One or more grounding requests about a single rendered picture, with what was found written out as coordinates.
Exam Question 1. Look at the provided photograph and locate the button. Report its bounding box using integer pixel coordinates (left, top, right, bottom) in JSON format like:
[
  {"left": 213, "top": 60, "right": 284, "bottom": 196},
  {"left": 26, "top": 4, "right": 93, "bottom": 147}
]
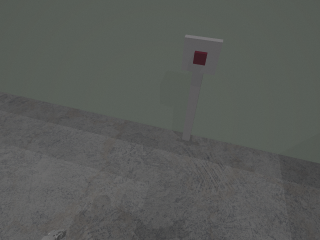
[{"left": 193, "top": 51, "right": 208, "bottom": 66}]

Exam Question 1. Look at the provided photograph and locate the left robot hand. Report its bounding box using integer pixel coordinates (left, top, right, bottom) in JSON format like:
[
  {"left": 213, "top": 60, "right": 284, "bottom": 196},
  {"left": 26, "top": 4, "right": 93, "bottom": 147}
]
[{"left": 41, "top": 229, "right": 67, "bottom": 240}]

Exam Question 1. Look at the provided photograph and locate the panel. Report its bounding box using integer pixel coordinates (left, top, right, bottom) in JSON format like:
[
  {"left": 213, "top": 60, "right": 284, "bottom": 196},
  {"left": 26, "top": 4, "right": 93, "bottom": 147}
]
[{"left": 181, "top": 34, "right": 223, "bottom": 141}]

